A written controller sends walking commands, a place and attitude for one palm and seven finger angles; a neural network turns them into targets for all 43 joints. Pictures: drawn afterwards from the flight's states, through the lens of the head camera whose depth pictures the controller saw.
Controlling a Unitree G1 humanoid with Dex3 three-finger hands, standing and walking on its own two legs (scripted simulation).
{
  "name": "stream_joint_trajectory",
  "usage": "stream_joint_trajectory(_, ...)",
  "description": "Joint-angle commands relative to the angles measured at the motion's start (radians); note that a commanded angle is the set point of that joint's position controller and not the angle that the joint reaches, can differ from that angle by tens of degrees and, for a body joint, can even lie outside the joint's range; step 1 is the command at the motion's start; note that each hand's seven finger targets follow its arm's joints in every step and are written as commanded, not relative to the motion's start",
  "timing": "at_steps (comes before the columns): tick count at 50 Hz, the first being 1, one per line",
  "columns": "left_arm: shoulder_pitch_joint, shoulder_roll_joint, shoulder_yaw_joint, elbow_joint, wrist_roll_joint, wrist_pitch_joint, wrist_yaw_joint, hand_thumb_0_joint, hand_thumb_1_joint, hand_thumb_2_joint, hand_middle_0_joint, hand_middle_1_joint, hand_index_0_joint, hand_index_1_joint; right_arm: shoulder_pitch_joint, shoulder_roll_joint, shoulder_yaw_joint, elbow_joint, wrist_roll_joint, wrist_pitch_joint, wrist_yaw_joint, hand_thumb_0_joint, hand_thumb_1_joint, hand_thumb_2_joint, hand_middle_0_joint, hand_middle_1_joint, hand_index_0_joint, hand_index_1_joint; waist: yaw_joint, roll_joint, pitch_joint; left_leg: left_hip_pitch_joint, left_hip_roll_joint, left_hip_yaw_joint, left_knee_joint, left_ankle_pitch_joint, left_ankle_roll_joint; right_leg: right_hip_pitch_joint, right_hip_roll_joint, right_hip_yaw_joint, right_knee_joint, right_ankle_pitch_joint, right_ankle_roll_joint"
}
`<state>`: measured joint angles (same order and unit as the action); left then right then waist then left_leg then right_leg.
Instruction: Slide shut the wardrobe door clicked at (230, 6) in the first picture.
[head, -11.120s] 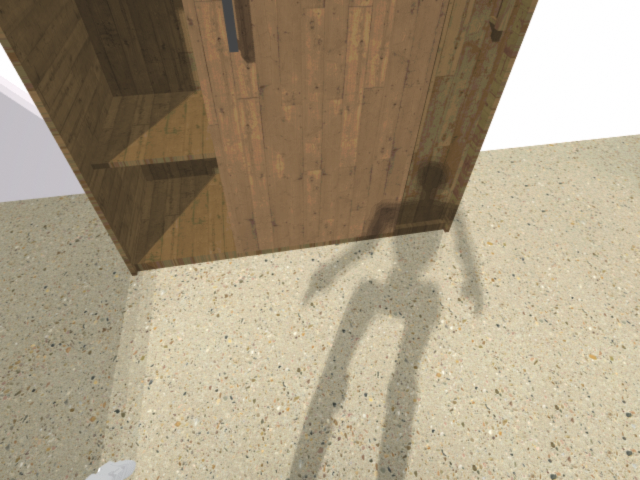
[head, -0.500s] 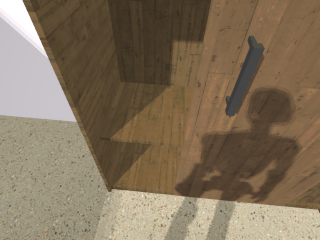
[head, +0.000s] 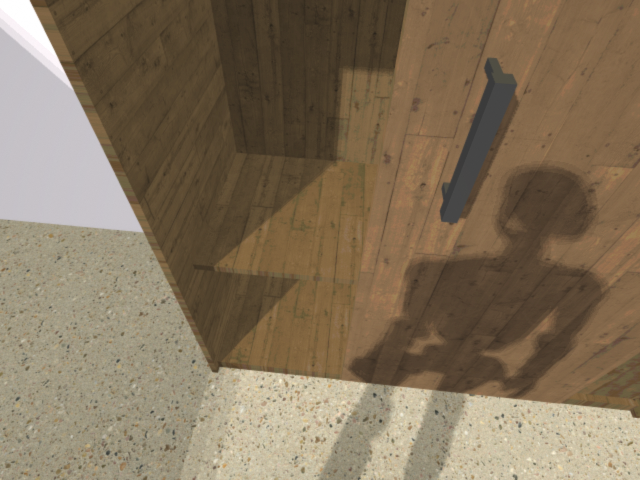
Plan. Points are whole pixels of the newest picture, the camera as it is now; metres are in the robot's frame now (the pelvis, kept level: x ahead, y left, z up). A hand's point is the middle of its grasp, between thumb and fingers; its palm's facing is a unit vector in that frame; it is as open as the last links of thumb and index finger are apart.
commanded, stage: look again from close up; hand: right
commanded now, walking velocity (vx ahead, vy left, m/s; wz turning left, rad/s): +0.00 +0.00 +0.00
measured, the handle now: (468, 148) +0.47 -0.15 +0.19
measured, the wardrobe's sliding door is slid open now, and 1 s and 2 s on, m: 0.40 0.40 0.40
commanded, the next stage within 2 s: raise the hand with hooked fingers in 0.84 s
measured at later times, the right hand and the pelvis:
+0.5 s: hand out of the picture -0.01 -0.20 -0.18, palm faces -0.02 +0.98 -0.22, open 7.4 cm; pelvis -0.01 -0.02 +0.00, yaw +1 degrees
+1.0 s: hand out of the picture +0.03 -0.18 -0.16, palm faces +0.10 +0.97 -0.22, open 7.3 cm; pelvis +0.00 +0.00 +0.00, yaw +1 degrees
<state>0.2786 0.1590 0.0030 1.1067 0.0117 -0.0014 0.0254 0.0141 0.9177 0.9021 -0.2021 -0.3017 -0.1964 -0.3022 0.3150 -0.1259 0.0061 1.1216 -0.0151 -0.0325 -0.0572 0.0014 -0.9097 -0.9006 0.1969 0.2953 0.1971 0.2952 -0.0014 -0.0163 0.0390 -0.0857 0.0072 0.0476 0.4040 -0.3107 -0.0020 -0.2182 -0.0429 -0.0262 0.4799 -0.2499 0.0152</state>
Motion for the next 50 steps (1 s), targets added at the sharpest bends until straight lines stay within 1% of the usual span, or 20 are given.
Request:
stream_joint_trajectory(1, 0.071, 0.080, 0.008, -0.092, 0.005, -0.030, -0.003, 0.000, 0.900, 0.900, -0.200, -0.300, -0.200, -0.300, 0.048, -0.133, -0.016, -0.063, 0.003, -0.027, -0.002, 0.000, -0.900, -0.900, 0.200, 0.300, 0.200, 0.300, 0.029, 0.034, -0.072, -0.058, 0.109, -0.073, 0.071, 0.484, 0.045, 0.020, -0.042, 0.030, 0.043, 0.204, -0.043)
stream_joint_trajectory(3, 0.059, 0.102, 0.009, -0.094, 0.002, -0.033, 0.001, 0.000, 0.900, 0.900, -0.200, -0.300, -0.200, -0.300, 0.062, -0.128, -0.016, -0.067, 0.002, -0.013, 0.001, 0.000, -0.900, -0.900, 0.200, 0.300, 0.200, 0.300, 0.013, -0.044, -0.077, -0.079, 0.085, -0.064, 0.079, 0.312, 0.041, 0.039, -0.060, 0.045, 0.046, 0.329, -0.050)
stream_joint_trajectory(6, 0.021, 0.111, 0.008, -0.110, 0.002, -0.024, 0.000, 0.000, 0.900, 0.900, -0.200, -0.300, -0.200, -0.300, 0.049, -0.133, -0.015, -0.073, 0.001, 0.004, 0.009, 0.000, -0.900, -0.900, 0.200, 0.300, 0.200, 0.300, 0.005, 0.010, 0.022, -0.139, 0.072, -0.074, 0.050, 0.128, 0.038, -0.019, -0.057, 0.058, 0.008, 0.182, -0.056)
stream_joint_trajectory(8, 0.015, 0.119, 0.009, -0.112, 0.003, -0.020, -0.003, 0.000, 0.900, 0.900, -0.200, -0.300, -0.200, -0.300, 0.039, -0.134, -0.013, -0.078, 0.000, 0.014, 0.013, 0.000, -0.900, -0.900, 0.200, 0.300, 0.200, 0.300, 0.004, 0.000, 0.062, -0.169, 0.064, -0.075, 0.040, 0.015, 0.034, -0.051, -0.055, 0.072, -0.036, 0.075, -0.060)
stream_joint_trajectory(12, 0.003, 0.124, 0.010, -0.112, 0.005, -0.019, -0.007, 0.000, 0.900, 0.900, -0.200, -0.300, -0.200, -0.300, 0.037, -0.146, -0.014, -0.085, -0.001, 0.018, 0.020, 0.000, -0.900, -0.900, 0.200, 0.300, 0.200, 0.300, -0.003, 0.011, 0.066, -0.184, 0.065, -0.082, 0.024, -0.056, 0.032, -0.064, -0.049, 0.082, -0.079, -0.024, -0.061)
stream_joint_trajectory(16, 0.000, 0.131, 0.009, -0.101, 0.004, -0.024, -0.008, 0.000, 0.900, 0.900, -0.200, -0.300, -0.200, -0.300, 0.040, -0.156, -0.012, -0.083, -0.001, 0.017, 0.023, 0.000, -0.900, -0.900, 0.200, 0.300, 0.200, 0.300, -0.007, 0.005, 0.044, -0.177, 0.068, -0.080, 0.025, -0.013, 0.026, -0.041, -0.054, 0.079, -0.093, 0.001, -0.063)
stream_joint_trajectory(20, 0.005, 0.130, 0.008, -0.085, 0.001, -0.031, -0.005, 0.000, 0.900, 0.900, -0.200, -0.300, -0.200, -0.300, 0.042, -0.161, -0.014, -0.075, -0.001, 0.012, 0.024, 0.000, -0.900, -0.900, 0.200, 0.300, 0.200, 0.300, -0.008, 0.017, -0.006, -0.146, 0.078, -0.085, 0.028, 0.101, 0.020, 0.009, -0.055, 0.058, -0.068, 0.141, -0.062)
stream_joint_trajectory(23, 0.009, 0.127, 0.006, -0.069, -0.001, -0.034, -0.002, 0.000, 0.900, 0.900, -0.200, -0.300, -0.200, -0.300, 0.042, -0.163, -0.013, -0.065, 0.001, 0.011, 0.022, 0.000, -0.900, -0.900, 0.200, 0.300, 0.200, 0.300, -0.007, 0.015, -0.016, -0.139, 0.083, -0.084, 0.029, 0.157, 0.018, 0.036, -0.060, 0.049, -0.059, 0.209, -0.060)
stream_joint_trajectory(24, 0.009, 0.124, 0.006, -0.063, -0.002, -0.033, -0.002, 0.000, 0.900, 0.900, -0.200, -0.300, -0.200, -0.300, 0.041, -0.163, -0.013, -0.061, 0.000, 0.010, 0.022, 0.000, -0.900, -0.900, 0.200, 0.300, 0.200, 0.300, -0.009, 0.027, -0.009, -0.132, 0.083, -0.081, 0.025, 0.164, 0.017, 0.029, -0.060, 0.047, -0.060, 0.208, -0.060)
stream_joint_trajectory(27, 0.007, 0.121, 0.005, -0.053, -0.002, -0.033, -0.001, 0.000, 0.900, 0.900, -0.200, -0.300, -0.200, -0.300, 0.044, -0.162, -0.014, -0.053, 0.001, 0.010, 0.021, 0.000, -0.900, -0.900, 0.200, 0.300, 0.200, 0.300, -0.008, 0.011, -0.010, -0.131, 0.087, -0.086, 0.023, 0.190, 0.017, 0.041, -0.058, 0.042, -0.058, 0.228, -0.056)
stream_joint_trajectory(29, 0.006, 0.116, 0.005, -0.044, -0.004, -0.031, 0.000, 0.000, 0.900, 0.900, -0.200, -0.300, -0.200, -0.300, 0.045, -0.161, -0.013, -0.046, 0.000, 0.009, 0.021, 0.000, -0.900, -0.900, 0.200, 0.300, 0.200, 0.300, -0.009, 0.032, 0.000, -0.127, 0.088, -0.084, 0.013, 0.192, 0.017, 0.037, -0.058, 0.040, -0.060, 0.213, -0.055)
stream_joint_trajectory(33, 0.006, 0.112, 0.005, -0.033, -0.003, -0.029, 0.000, 0.000, 0.900, 0.900, -0.200, -0.300, -0.200, -0.300, 0.045, -0.154, -0.012, -0.037, 0.001, 0.010, 0.021, 0.000, -0.900, -0.900, 0.200, 0.300, 0.200, 0.300, -0.006, 0.011, 0.003, -0.135, 0.089, -0.090, 0.006, 0.187, 0.018, 0.046, -0.056, 0.037, -0.067, 0.199, -0.051)
stream_joint_trajectory(34, 0.010, 0.110, 0.005, -0.029, -0.004, -0.028, 0.000, 0.000, 0.900, 0.900, -0.200, -0.300, -0.200, -0.300, 0.046, -0.156, -0.013, -0.037, -0.001, 0.008, 0.020, 0.000, -0.900, -0.900, 0.200, 0.300, 0.200, 0.300, -0.006, 0.030, 0.001, -0.125, 0.087, -0.088, 0.004, 0.194, 0.019, 0.044, -0.057, 0.038, -0.066, 0.203, -0.053)
stream_joint_trajectory(38, 0.010, 0.107, 0.005, -0.024, -0.003, -0.029, 0.001, 0.000, 0.900, 0.900, -0.200, -0.300, -0.200, -0.300, 0.047, -0.148, -0.014, -0.032, 0.001, 0.009, 0.020, 0.000, -0.900, -0.900, 0.200, 0.300, 0.200, 0.300, -0.006, 0.007, 0.003, -0.132, 0.089, -0.089, 0.002, 0.191, 0.019, 0.052, -0.058, 0.033, -0.072, 0.202, -0.050)
stream_joint_trajectory(40, 0.006, 0.107, 0.004, -0.024, -0.004, -0.027, 0.002, 0.000, 0.900, 0.900, -0.200, -0.300, -0.200, -0.300, 0.048, -0.148, -0.014, -0.030, 0.000, 0.009, 0.020, 0.000, -0.900, -0.900, 0.200, 0.300, 0.200, 0.300, -0.007, 0.017, 0.016, -0.133, 0.090, -0.089, -0.002, 0.195, 0.019, 0.043, -0.056, 0.031, -0.070, 0.194, -0.049)
stream_joint_trajectory(46, 0.014, 0.102, 0.005, -0.016, -0.003, -0.029, 0.005, 0.000, 0.900, 0.900, -0.200, -0.300, -0.200, -0.300, 0.052, -0.142, -0.016, -0.027, 0.000, 0.005, 0.019, 0.000, -0.900, -0.900, 0.200, 0.300, 0.200, 0.300, -0.005, 0.031, -0.009, -0.112, 0.093, -0.088, 0.001, 0.263, 0.021, 0.065, -0.059, 0.026, -0.062, 0.240, -0.046)
stream_joint_trajectory(47, -0.073, 0.133, 0.016, -0.090, -0.010, -0.030, -0.004, 0.000, 0.900, 0.900, -0.200, -0.300, -0.200, -0.300, 0.114, -0.149, -0.018, -0.015, -0.013, -0.011, -0.018, 0.000, -0.900, -0.900, 0.200, 0.300, 0.200, 0.300, -0.029, 0.056, 0.051, -0.160, 0.145, -0.169, -0.050, 0.569, 0.003, -0.016, -0.072, 0.007, 0.147, 0.280, -0.016)
stream_joint_trajectory(48, -0.002, 0.270, 0.040, -0.418, -0.052, -0.177, 0.040, 0.000, 0.900, 0.900, -0.200, -0.300, -0.200, -0.300, -0.626, -0.369, -0.111, -1.628, 0.196, -0.222, -0.024, 0.000, -0.877, -0.890, 0.202, 0.315, 0.202, 0.315, 0.101, -0.129, -0.469, -0.050, 0.049, -0.038, 0.100, 0.584, 0.032, 0.264, 0.036, -0.007, 0.005, 0.413, -0.051)
stream_joint_trajectory(49, -0.113, 0.177, 0.005, -0.385, -0.056, -0.261, 0.086, 0.000, 0.900, 0.900, -0.200, -0.300, -0.200, -0.300, -0.455, -0.456, -0.190, -1.620, 0.121, -0.211, -0.077, 0.000, -0.853, -0.880, 0.203, 0.330, 0.203, 0.330, 0.010, -0.224, -0.390, -0.152, 0.008, -0.045, 0.128, 0.373, 0.039, 0.326, 0.002, -0.024, 0.016, 0.466, -0.051)
stream_joint_trajectory(50, -0.043, 0.153, 0.028, -0.403, -0.042, -0.322, 0.066, 0.000, 0.900, 0.900, -0.200, -0.300, -0.200, -0.300, 0.101, -0.126, -0.012, -1.295, 0.114, -0.056, -0.076, 0.000, -0.830, -0.870, 0.205, 0.345, 0.205, 0.345, 0.001, -0.274, -0.337, -0.202, -0.001, 0.022, 0.188, 0.190, 0.041, 0.274, -0.025, 0.026, -0.028, 0.571, -0.046)
